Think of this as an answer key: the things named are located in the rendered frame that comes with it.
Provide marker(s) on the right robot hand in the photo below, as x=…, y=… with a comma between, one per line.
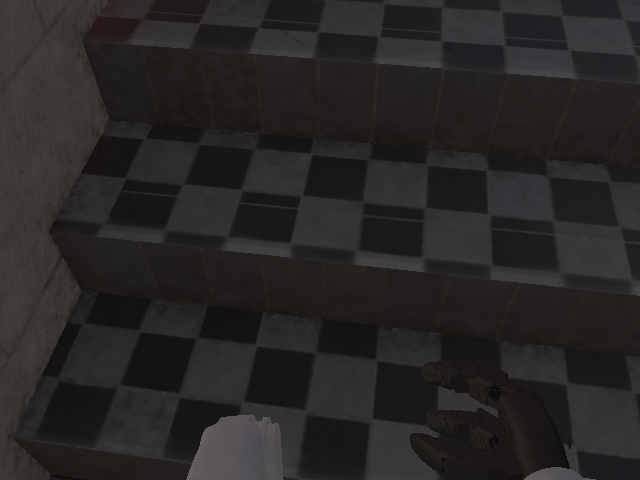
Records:
x=522, y=440

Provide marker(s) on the left robot thigh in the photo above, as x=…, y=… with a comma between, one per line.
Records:
x=239, y=448

